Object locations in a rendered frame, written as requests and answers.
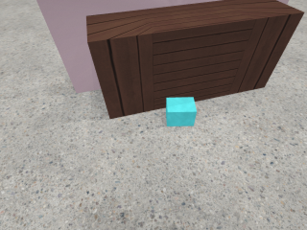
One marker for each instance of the carton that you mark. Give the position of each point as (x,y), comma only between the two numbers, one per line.
(180,112)

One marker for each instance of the pedestal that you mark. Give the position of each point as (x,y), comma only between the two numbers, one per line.
(202,51)

